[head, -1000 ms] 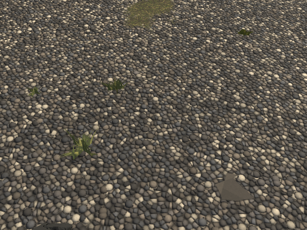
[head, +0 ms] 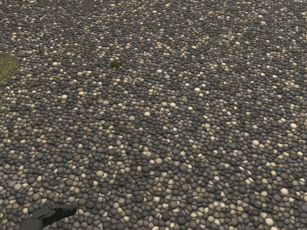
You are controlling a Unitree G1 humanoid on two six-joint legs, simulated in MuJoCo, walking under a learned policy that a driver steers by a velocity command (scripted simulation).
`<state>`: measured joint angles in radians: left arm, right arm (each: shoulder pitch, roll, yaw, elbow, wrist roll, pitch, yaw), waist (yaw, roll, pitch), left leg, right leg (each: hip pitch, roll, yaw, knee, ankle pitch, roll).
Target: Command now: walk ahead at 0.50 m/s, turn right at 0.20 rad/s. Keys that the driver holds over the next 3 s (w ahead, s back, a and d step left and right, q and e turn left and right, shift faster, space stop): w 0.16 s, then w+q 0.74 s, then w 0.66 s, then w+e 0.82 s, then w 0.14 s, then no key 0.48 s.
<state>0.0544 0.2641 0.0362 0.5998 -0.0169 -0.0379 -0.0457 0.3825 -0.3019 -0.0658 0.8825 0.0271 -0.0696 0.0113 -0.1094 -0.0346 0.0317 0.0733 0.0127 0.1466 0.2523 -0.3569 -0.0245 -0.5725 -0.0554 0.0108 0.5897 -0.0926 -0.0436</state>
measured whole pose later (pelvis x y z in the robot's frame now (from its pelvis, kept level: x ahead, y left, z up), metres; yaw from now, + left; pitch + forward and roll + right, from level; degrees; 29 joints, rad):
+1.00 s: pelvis +0.55 +0.07 +0.01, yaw +23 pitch +2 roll +0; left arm 0.04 0.28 0.04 0.69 0.00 -0.10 -0.02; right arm 0.35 -0.29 -0.07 0.75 0.02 -0.04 -0.01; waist -0.08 -0.04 0.02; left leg -0.09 -0.11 -0.18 0.40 -0.33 0.07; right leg -0.56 -0.02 0.08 0.51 0.04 0.05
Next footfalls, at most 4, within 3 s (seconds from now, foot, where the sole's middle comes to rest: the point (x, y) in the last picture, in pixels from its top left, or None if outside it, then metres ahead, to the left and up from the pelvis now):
0.04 right None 0.19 -0.12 -0.77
0.58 left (113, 229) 0.47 0.14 -0.77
1.06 right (134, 159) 0.80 0.03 -0.77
1.56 left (64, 141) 0.94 0.38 -0.77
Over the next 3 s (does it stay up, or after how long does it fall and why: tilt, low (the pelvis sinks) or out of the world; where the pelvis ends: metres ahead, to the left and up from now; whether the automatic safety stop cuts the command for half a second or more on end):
stays up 1.51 0.38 0.00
